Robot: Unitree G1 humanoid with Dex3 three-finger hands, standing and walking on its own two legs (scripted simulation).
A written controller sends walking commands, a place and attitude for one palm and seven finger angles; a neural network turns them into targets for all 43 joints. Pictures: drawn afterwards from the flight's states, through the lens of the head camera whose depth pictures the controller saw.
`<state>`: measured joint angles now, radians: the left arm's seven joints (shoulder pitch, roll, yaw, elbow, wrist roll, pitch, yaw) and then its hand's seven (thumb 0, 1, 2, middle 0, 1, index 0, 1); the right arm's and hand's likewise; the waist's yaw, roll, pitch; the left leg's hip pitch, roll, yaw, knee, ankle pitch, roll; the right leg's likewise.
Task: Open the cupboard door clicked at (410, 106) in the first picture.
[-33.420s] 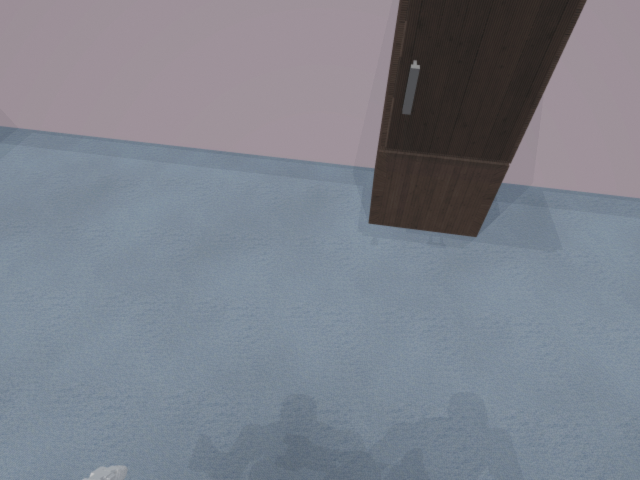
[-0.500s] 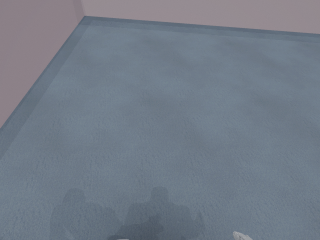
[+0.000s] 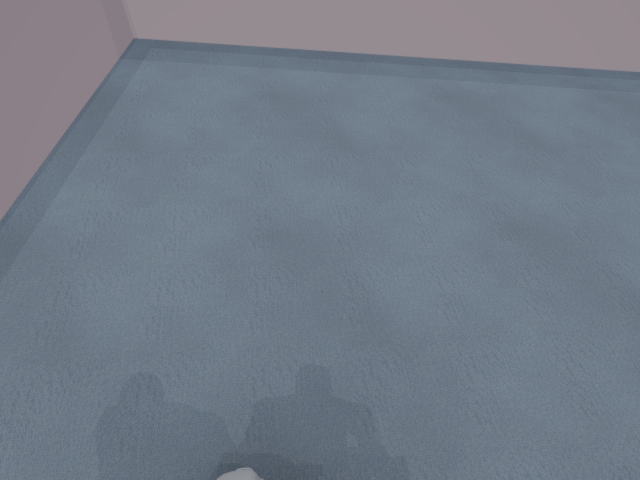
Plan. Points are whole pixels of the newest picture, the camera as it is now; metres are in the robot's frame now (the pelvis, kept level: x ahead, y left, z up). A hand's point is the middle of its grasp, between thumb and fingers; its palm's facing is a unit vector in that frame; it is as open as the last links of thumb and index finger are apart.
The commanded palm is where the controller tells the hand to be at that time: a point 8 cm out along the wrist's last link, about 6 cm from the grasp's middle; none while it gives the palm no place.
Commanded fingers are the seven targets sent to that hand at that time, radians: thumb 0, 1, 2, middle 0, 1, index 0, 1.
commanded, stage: turn to face it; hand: left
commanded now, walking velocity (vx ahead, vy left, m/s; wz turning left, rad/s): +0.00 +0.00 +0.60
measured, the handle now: out of the picture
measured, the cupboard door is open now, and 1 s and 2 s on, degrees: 40 40 40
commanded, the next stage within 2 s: none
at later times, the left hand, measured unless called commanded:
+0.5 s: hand out of the picture +0.14 +0.16 -0.15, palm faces +0.31 -0.92 -0.25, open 7.4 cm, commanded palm none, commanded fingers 0.00 0.90 0.90 -0.20 -0.30 -0.20 -0.30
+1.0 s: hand out of the picture +0.14 +0.16 -0.16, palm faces +0.56 -0.77 -0.32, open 7.4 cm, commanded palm none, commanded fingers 0.00 0.90 0.90 -0.20 -0.30 -0.20 -0.30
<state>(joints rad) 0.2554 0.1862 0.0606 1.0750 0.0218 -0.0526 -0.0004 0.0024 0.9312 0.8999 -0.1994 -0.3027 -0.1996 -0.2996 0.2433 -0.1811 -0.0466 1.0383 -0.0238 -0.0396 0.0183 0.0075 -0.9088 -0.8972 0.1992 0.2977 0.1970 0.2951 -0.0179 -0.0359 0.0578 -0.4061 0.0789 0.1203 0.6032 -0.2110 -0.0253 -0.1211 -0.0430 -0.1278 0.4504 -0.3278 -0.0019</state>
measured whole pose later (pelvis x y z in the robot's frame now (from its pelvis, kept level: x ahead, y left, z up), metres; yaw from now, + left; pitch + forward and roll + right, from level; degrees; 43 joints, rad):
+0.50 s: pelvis +0.12 -0.05 +0.01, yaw +17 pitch +1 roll +4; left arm 0.20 0.18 0.05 0.93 0.03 -0.02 0.02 0.00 0.91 0.90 -0.20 -0.30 -0.20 -0.30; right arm 0.13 -0.25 -0.07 0.96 -0.02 0.06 0.02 0.01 -0.91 -0.90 0.20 0.30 0.20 0.30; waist -0.01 -0.04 0.09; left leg -0.47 0.02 0.08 0.94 -0.44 -0.06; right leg -0.18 -0.11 -0.18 0.49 -0.33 -0.03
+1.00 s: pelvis +0.18 -0.08 -0.02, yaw +36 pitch +1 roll +1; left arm 0.16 0.24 0.06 0.84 0.03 0.02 0.01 0.01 0.91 0.90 -0.20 -0.30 -0.20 -0.30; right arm 0.15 -0.26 -0.08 0.91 -0.02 0.08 0.02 0.01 -0.90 -0.90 0.21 0.30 0.20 0.30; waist -0.01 0.03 0.11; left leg -0.48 -0.02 -0.07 0.90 -0.47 -0.03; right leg -0.33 -0.07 -0.05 0.66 -0.34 0.02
